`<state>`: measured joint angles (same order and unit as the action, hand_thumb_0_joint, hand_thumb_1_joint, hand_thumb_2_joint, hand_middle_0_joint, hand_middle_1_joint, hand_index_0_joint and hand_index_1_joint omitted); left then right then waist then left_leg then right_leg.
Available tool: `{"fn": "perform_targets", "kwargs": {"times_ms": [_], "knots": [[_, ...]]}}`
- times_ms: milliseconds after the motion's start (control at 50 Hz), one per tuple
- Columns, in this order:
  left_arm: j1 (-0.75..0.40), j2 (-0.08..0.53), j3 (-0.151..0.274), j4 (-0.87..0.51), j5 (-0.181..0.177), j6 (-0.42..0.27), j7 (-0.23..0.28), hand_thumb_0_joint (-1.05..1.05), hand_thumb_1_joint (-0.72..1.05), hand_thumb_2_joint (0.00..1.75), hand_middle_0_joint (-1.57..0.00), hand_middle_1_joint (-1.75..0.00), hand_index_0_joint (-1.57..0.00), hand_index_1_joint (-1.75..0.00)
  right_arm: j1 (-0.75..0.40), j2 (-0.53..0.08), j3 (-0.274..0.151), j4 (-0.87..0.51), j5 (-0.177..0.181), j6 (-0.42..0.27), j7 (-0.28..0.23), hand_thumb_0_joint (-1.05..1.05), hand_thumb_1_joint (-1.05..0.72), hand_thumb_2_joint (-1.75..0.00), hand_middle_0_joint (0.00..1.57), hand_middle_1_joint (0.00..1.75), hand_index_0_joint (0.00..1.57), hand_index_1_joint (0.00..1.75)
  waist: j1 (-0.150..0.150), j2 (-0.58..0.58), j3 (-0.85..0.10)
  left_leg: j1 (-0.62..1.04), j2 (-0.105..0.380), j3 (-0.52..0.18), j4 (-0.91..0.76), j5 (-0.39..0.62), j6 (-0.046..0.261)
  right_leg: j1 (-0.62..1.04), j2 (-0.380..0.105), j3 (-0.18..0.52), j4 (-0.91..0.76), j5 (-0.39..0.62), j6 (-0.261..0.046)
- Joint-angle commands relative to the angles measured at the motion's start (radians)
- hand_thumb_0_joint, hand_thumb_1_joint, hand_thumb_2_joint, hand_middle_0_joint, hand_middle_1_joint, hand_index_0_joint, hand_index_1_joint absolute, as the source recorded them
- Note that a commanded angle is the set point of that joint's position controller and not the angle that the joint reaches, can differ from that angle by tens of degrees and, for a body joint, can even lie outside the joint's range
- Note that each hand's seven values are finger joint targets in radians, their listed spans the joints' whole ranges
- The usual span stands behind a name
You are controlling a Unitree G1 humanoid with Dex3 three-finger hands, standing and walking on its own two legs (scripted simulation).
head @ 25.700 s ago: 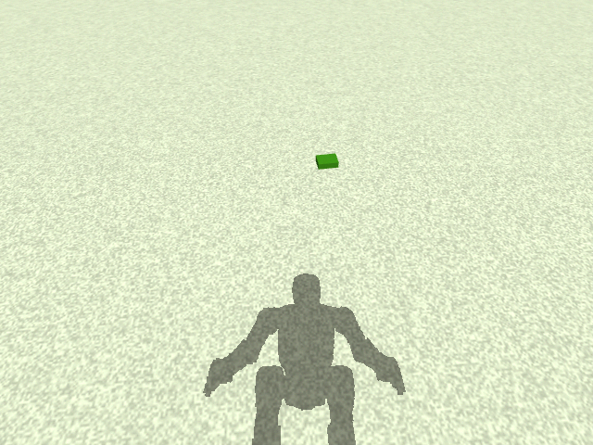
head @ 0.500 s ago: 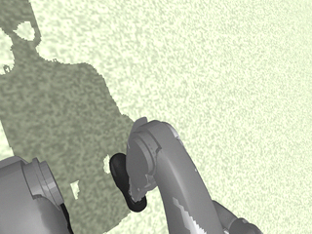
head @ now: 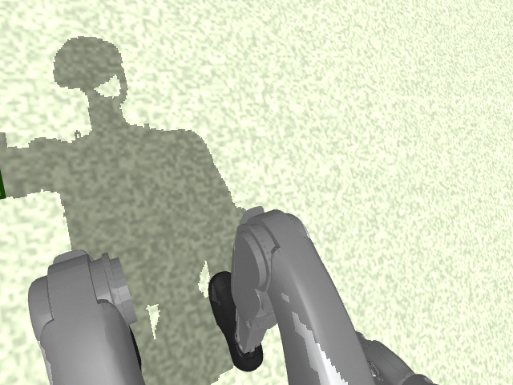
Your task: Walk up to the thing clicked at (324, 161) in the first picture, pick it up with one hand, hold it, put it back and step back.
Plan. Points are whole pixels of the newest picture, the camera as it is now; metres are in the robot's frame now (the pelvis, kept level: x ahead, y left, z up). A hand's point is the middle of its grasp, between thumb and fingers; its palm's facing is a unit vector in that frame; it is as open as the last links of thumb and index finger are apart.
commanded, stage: settle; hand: left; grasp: from above
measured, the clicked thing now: out of the picture +0.44 +0.34 -0.24
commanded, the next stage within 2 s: lift in 0.30 s
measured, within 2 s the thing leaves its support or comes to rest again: neither
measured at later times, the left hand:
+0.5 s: hand out of the picture +0.42 +0.33 -0.15, palm faces -0.38 -0.10 -0.92, open 10.2 cm
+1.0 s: hand out of the picture +0.35 +0.34 -0.01, palm faces -0.43 -0.14 -0.89, open 10.2 cm
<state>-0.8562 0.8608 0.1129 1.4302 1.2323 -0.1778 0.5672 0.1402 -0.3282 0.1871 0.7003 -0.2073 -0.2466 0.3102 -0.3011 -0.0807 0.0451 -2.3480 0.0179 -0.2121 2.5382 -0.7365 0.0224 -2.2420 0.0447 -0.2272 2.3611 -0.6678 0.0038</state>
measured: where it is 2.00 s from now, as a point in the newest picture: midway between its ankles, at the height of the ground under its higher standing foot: (188, 365)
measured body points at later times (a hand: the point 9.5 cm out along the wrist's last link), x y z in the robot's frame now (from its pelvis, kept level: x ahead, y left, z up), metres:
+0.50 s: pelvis -0.01 -0.01 +0.02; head +0.22 +0.10 +0.39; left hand +0.43 +0.33 -0.10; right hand +0.07 -0.28 -0.07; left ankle +0.06 +0.12 -0.27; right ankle +0.11 -0.10 -0.27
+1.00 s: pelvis -0.01 +0.00 +0.11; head +0.18 +0.07 +0.51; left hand +0.37 +0.34 +0.04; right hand +0.14 -0.26 -0.01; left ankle +0.06 +0.12 -0.27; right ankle +0.11 -0.10 -0.27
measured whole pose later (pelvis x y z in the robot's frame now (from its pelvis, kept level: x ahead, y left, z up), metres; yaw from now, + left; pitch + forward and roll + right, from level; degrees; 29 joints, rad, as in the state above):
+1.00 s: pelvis -0.01 +0.00 +0.11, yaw +9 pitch +34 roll -6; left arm -0.59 0.63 0.00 0.87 1.06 -0.20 0.13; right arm 0.18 -0.28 -0.01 0.65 -0.03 0.01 0.09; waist -0.11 0.03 -0.16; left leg -2.08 0.00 -0.06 2.13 -0.66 0.03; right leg -2.02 0.02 -0.09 2.06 -0.64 0.00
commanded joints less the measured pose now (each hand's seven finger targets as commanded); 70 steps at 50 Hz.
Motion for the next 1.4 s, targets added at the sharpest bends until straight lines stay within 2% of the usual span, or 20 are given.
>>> {"fn": "perform_targets", "kwargs": {"times_ms": [0,20,40,80,160,200,240,280,360,420,500,580,680,740,760,820,900,1080,1180,1380], "knots": [[-0.273,0.174,-0.013,-0.147,-0.040,0.025,-0.033,0.00,0.61,0.47,-0.93,-0.54,-0.97,-0.50,0.189,-0.307,-0.138,0.005,0.040,0.015,-0.019,0.00,-0.90,-0.90,0.20,0.30,0.20,0.30,0.000,0.544,-0.684,0.546,0.012,0.078,-0.326,0.305,-0.016,0.300,0.052,-0.005,-0.220,0.297,-0.043],[-0.255,0.213,0.020,-0.130,-0.044,0.032,-0.047,0.00,0.63,0.48,-0.95,-0.53,-0.99,-0.50,0.211,-0.317,-0.147,0.018,0.043,0.026,-0.024,0.00,-0.90,-0.90,0.20,0.30,0.20,0.30,0.012,0.503,-0.683,0.526,0.011,0.079,-0.328,0.296,-0.011,0.299,0.046,-0.002,-0.227,0.289,-0.041],[-0.233,0.177,0.014,-0.105,-0.048,0.034,-0.070,0.00,0.67,0.51,-0.98,-0.54,-1.02,-0.51,0.233,-0.313,-0.153,0.025,0.044,0.036,-0.025,0.00,-0.90,-0.90,0.20,0.30,0.20,0.30,-0.010,0.469,-0.664,0.507,0.007,0.077,-0.330,0.291,-0.008,0.305,0.044,0.000,-0.226,0.284,-0.041],[-0.284,0.072,-0.061,-0.136,-0.067,0.021,-0.121,0.00,0.68,0.51,-1.00,-0.54,-1.03,-0.51,0.206,-0.291,-0.148,0.000,0.052,0.052,-0.029,0.00,-0.91,-0.90,0.20,0.30,0.20,0.30,-0.030,0.388,-0.637,0.460,0.004,0.078,-0.326,0.246,0.004,0.310,0.047,0.010,-0.249,0.250,-0.042],[-0.333,0.201,0.007,-0.182,-0.069,-0.022,-0.170,0.00,0.66,0.50,-1.02,-0.50,-1.04,-0.48,0.219,-0.293,-0.151,-0.007,0.061,0.081,-0.065,0.00,-0.91,-0.90,0.20,0.30,0.20,0.30,-0.011,0.298,-0.624,0.368,-0.013,0.103,-0.311,0.154,0.019,0.370,0.041,0.057,-0.290,0.127,-0.044],[-0.344,0.167,-0.014,-0.206,-0.062,-0.049,-0.190,0.00,0.65,0.48,-1.01,-0.49,-1.03,-0.47,0.207,-0.273,-0.149,-0.020,0.059,0.091,-0.081,0.00,-0.91,-0.90,0.20,0.30,0.20,0.30,-0.010,0.309,-0.626,0.387,-0.016,0.113,-0.311,0.152,0.012,0.370,0.041,0.064,-0.295,0.109,-0.047],[-0.373,0.230,0.011,-0.265,-0.038,-0.077,-0.188,0.00,0.64,0.47,-1.00,-0.48,-1.02,-0.46,0.205,-0.261,-0.150,-0.023,0.060,0.106,-0.101,0.00,-0.91,-0.90,0.20,0.30,0.20,0.30,0.017,0.356,-0.680,0.422,-0.017,0.124,-0.314,0.163,0.005,0.393,0.041,0.081,-0.295,0.105,-0.051],[-0.371,0.201,-0.012,-0.317,-0.032,-0.096,-0.179,0.00,0.64,0.47,-1.00,-0.47,-1.02,-0.45,0.192,-0.244,-0.146,-0.037,0.064,0.113,-0.111,0.00,-0.90,-0.90,0.20,0.30,0.20,0.30,0.033,0.370,-0.714,0.445,-0.022,0.136,-0.317,0.178,0.005,0.396,0.036,0.086,-0.301,0.125,-0.051],[-0.325,0.255,0.049,-0.380,-0.016,-0.101,-0.148,0.00,0.68,0.52,-1.02,-0.47,-1.03,-0.46,0.192,-0.256,-0.171,-0.033,0.073,0.132,-0.138,0.00,-0.90,-0.90,0.20,0.30,0.20,0.30,0.086,0.485,-0.798,0.564,-0.022,0.135,-0.366,0.225,-0.011,0.343,0.022,0.066,-0.269,0.181,-0.063],[-0.332,0.224,0.038,-0.390,0.002,-0.077,-0.130,0.00,0.79,0.54,-1.11,-0.46,-1.12,-0.44,0.192,-0.242,-0.188,-0.030,0.080,0.144,-0.146,0.00,-0.91,-0.90,0.20,0.30,0.20,0.30,0.094,0.515,-0.855,0.631,-0.016,0.130,-0.401,0.248,-0.015,0.309,0.019,0.058,-0.254,0.213,-0.065],[-0.316,0.197,0.026,-0.362,-0.028,-0.015,-0.144,0.00,0.80,0.55,-1.10,-0.48,-1.12,-0.46,0.218,-0.231,-0.206,-0.018,0.093,0.156,-0.155,0.00,-0.91,-0.90,0.20,0.30,0.20,0.30,0.091,0.484,-0.863,0.640,-0.020,0.150,-0.431,0.268,-0.002,0.339,0.014,0.070,-0.300,0.250,-0.054],[-0.282,0.140,-0.017,-0.359,-0.069,0.024,-0.230,0.00,0.80,0.58,-1.11,-0.49,-1.13,-0.47,0.234,-0.224,-0.225,-0.010,0.109,0.169,-0.161,0.00,-0.91,-0.90,0.20,0.30,0.20,0.30,0.104,0.452,-0.839,0.646,-0.024,0.145,-0.486,0.244,0.004,0.343,0.010,0.074,-0.328,0.222,-0.056],[-0.200,0.068,-0.054,-0.455,-0.123,0.024,-0.334,0.00,0.80,0.62,-1.13,-0.50,-1.14,-0.49,0.236,-0.201,-0.244,-0.038,0.135,0.198,-0.178,0.00,-0.91,-0.90,0.20,0.30,0.20,0.30,0.121,0.359,-0.838,0.653,-0.028,0.152,-0.531,0.239,0.014,0.423,0.008,0.097,-0.394,0.220,-0.051],[-0.193,0.088,-0.028,-0.555,-0.152,0.000,-0.373,0.00,0.77,0.64,-1.12,-0.48,-1.12,-0.48,0.212,-0.207,-0.259,-0.071,0.147,0.209,-0.196,0.00,-0.91,-0.90,0.20,0.30,0.20,0.30,0.138,0.327,-0.826,0.649,-0.032,0.150,-0.559,0.215,0.014,0.433,0.003,0.111,-0.426,0.191,-0.055],[-0.195,0.046,-0.064,-0.565,-0.161,-0.005,-0.387,0.00,0.74,0.64,-1.10,-0.50,-1.10,-0.50,0.225,-0.188,-0.256,-0.059,0.151,0.214,-0.200,0.00,-0.91,-0.90,0.20,0.30,0.20,0.30,0.129,0.322,-0.826,0.648,-0.032,0.156,-0.571,0.204,0.017,0.451,0.005,0.116,-0.445,0.185,-0.052],[-0.140,0.099,-0.023,-0.645,-0.176,-0.023,-0.397,0.00,0.74,0.62,-1.10,-0.49,-1.10,-0.48,0.221,-0.178,-0.262,-0.081,0.164,0.221,-0.215,0.00,-0.91,-0.90,0.20,0.30,0.20,0.30,0.166,0.281,-0.868,0.679,-0.034,0.165,-0.607,0.198,0.022,0.527,0.004,0.135,-0.491,0.182,-0.046],[-0.116,0.105,-0.017,-0.800,-0.191,-0.033,-0.394,0.00,0.74,0.69,-1.10,-0.53,-1.10,-0.53,0.202,-0.168,-0.277,-0.105,0.180,0.230,-0.238,0.00,-0.91,-0.90,0.20,0.30,0.20,0.30,0.190,0.329,-0.939,0.784,-0.030,0.163,-0.683,0.196,0.018,0.576,0.003,0.146,-0.533,0.189,-0.043],[-0.003,0.062,-0.024,-0.913,-0.205,0.059,-0.388,0.00,0.71,0.82,-1.10,-0.55,-1.08,-0.57,0.165,-0.158,-0.291,-0.133,0.218,0.255,-0.289,0.00,-0.90,-0.90,0.20,0.30,0.20,0.30,0.204,0.353,-0.894,1.034,-0.015,0.105,-0.938,0.127,0.004,0.698,0.003,0.143,-0.686,0.152,-0.032],[0.122,-0.032,-0.075,-0.935,-0.246,0.110,-0.419,0.00,0.71,0.84,-1.10,-0.58,-1.08,-0.60,0.149,-0.129,-0.281,-0.128,0.232,0.259,-0.318,0.00,-0.89,-0.90,0.20,0.30,0.20,0.30,0.205,0.281,-0.824,1.138,-0.014,0.125,-1.045,0.180,0.009,0.839,0.007,0.154,-0.834,0.175,-0.027],[0.244,-0.103,-0.116,-0.949,-0.263,0.099,-0.459,0.00,0.65,0.78,-1.05,-0.55,-1.03,-0.58,0.124,-0.084,-0.255,-0.110,0.253,0.235,-0.370,0.00,-0.90,-0.90,0.20,0.30,0.20,0.30,0.206,0.232,-0.620,1.314,-0.013,0.147,-1.293,0.199,0.005,1.097,0.012,0.186,-1.091,0.191,-0.027]]}}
